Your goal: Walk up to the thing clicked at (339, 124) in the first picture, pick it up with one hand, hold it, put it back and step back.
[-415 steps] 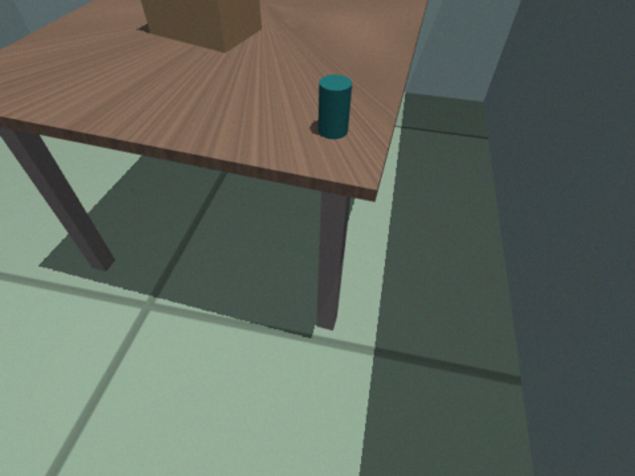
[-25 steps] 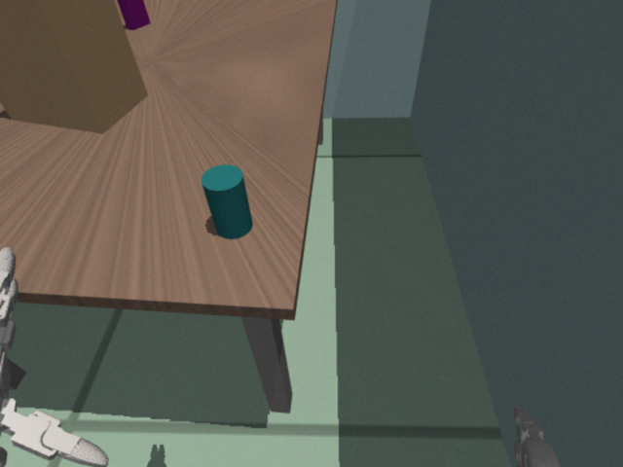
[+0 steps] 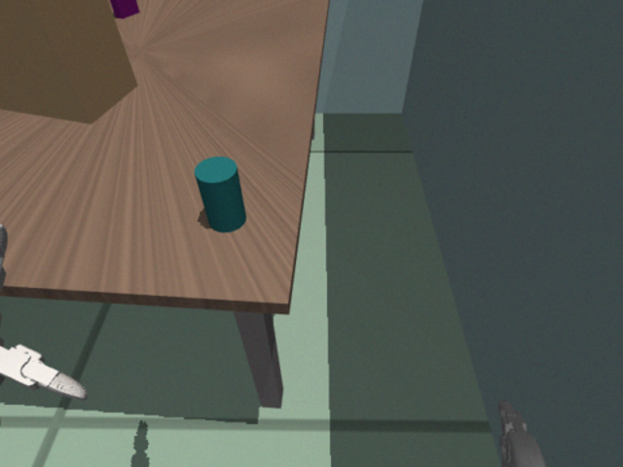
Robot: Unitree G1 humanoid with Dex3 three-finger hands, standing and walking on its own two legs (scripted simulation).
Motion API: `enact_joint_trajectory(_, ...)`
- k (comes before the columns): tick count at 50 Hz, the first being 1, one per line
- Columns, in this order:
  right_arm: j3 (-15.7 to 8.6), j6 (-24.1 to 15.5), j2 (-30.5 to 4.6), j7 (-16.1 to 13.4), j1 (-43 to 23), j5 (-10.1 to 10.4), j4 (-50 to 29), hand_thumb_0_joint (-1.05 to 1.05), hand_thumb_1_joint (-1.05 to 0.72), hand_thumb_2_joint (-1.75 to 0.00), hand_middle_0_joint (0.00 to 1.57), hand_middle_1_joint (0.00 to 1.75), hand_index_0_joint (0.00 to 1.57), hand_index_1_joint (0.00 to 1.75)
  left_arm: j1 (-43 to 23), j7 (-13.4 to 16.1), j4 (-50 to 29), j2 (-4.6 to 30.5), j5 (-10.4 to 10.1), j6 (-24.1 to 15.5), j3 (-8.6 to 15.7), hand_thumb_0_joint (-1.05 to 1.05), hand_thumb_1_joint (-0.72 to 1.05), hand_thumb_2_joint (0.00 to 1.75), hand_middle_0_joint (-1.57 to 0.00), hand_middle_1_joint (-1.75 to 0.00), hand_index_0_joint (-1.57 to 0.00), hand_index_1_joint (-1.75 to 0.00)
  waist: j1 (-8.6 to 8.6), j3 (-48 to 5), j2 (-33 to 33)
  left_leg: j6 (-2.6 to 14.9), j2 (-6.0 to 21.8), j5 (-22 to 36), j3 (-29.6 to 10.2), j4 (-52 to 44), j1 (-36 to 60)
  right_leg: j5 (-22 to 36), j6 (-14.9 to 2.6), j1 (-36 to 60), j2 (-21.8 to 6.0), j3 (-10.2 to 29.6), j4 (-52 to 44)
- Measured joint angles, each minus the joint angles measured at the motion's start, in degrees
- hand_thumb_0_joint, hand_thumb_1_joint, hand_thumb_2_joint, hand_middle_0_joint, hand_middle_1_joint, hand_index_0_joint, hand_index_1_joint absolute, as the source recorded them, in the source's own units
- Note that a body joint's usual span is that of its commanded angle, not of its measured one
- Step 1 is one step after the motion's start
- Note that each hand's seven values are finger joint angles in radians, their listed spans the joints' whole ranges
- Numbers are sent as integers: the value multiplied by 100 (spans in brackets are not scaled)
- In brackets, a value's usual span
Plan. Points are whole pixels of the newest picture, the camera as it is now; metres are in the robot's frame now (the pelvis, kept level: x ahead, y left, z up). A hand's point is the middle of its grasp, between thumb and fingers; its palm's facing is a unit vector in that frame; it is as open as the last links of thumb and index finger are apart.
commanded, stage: go down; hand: left
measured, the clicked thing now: (222, 195) +0.53 +0.17 +0.04
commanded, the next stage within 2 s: none
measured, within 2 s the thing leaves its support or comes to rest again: neither
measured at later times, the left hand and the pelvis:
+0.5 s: hand (44, 250) +0.33 +0.32 +0.14, palm faces +0.13 -0.99 -0.11, open 17.7 cm; pelvis +0.02 +0.01 +0.00, yaw -2 degrees
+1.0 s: hand (36, 210) +0.37 +0.34 +0.16, palm faces +0.08 -1.00 +0.02, open 17.7 cm; pelvis +0.00 +0.00 +0.00, yaw -1 degrees
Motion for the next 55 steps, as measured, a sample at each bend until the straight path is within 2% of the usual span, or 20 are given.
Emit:
enact_joint_trajectory(5,192,-30,61,-145,-111,51,55,-1,53,-5,5,5,6,5,-933,-627,984,420,-252,458,104,-2,-60,4,-8,-6,-7,-7,-132,-115,-48,-2,19,35,8,-55,-71,59,-7,-61,20,7,-89)
enact_joint_trajectory(11,345,-102,-23,-235,35,134,2,-1,53,-5,5,5,6,5,-1654,-1321,2000,799,-616,971,445,-2,-59,4,-7,-5,-7,-7,-249,-349,-32,22,30,26,80,-129,-94,101,13,-91,33,75,-210)
enact_joint_trajectory(16,436,-187,-110,-253,195,120,-159,-1,52,-5,5,5,6,5,-1844,-1694,2377,878,-661,1169,501,-2,-60,4,-6,-5,-6,-6,-219,-410,-9,55,21,0,156,-146,-122,110,43,-140,24,149,-244)
enact_joint_trajectory(19,440,-238,-125,-238,274,75,-235,-1,52,-5,5,5,6,5,-1836,-1808,2386,792,-649,1230,492,-2,-60,3,-6,-4,-6,-5,-174,-432,-3,67,12,-14,173,-142,-164,111,59,-179,15,166,-257)
enact_joint_trajectory(23,442,-280,-128,-228,346,22,-269,-1,52,-5,5,5,6,5,-1878,-1820,2383,693,-617,1238,545,-2,-60,3,-6,-3,-6,-4,-118,-465,-31,63,12,-32,169,-133,-188,100,63,-194,15,161,-265)
enact_joint_trajectory(29,464,-323,-97,-276,259,-18,-70,-1,52,-5,5,5,6,5,-2065,-1844,2504,780,-555,1261,597,-2,-59,3,-5,-3,-5,-4,-103,-471,-63,52,30,-52,125,-94,-207,83,49,-184,32,117,-254)
enact_joint_trajectory(35,583,-408,-88,-379,82,-19,46,-1,53,-5,6,5,6,5,-2657,-2150,3275,1111,-655,1451,674,-2,-60,4,-5,-3,-5,-4,-183,-467,-65,37,28,2,63,-107,-257,106,29,-217,32,55,-251)
enact_joint_trajectory(44,767,-559,-180,-524,160,-66,-143,-1,53,-5,6,5,6,5,-3575,-2652,4549,1744,-650,1685,763,-2,-61,5,-5,-4,-5,-5,-359,-489,-133,20,46,100,44,-132,-476,188,5,-441,51,40,-257)
enact_joint_trajectory(55,839,-630,-231,-631,117,-105,-101,-1,54,-5,6,5,6,5,-4210,-2589,5340,2123,-406,1437,800,-2,-60,4,-5,-3,-5,-4,-505,-482,-218,28,84,71,97,33,-828,241,12,-771,90,98,-198)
